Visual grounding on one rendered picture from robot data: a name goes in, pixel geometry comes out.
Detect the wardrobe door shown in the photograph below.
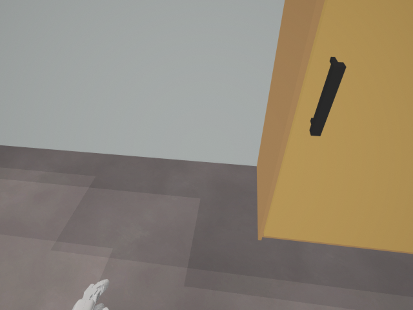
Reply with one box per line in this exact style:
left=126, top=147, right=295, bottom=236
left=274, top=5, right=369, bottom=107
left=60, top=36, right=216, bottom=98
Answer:
left=264, top=0, right=413, bottom=253

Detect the robot left hand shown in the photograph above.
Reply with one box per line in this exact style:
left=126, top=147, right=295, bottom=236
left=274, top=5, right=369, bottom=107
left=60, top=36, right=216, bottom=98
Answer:
left=72, top=279, right=109, bottom=310

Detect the handle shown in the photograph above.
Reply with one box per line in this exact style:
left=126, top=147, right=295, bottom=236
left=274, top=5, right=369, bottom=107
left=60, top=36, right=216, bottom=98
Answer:
left=309, top=57, right=346, bottom=136

